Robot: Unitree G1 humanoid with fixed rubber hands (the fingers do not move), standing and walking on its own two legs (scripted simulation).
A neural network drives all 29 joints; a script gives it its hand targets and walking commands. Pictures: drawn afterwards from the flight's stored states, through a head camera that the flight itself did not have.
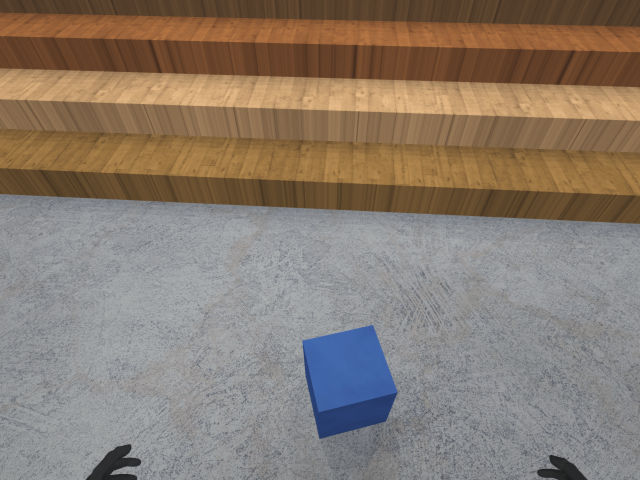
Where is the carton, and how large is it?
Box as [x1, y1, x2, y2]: [302, 325, 397, 438]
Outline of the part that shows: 372,325 302,341 305,374 319,438 385,421 397,392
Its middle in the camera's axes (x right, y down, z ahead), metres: +0.07 +0.41 +1.13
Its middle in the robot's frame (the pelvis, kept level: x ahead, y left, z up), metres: +0.48 -0.04 -0.66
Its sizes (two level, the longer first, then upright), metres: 0.210 0.200 0.250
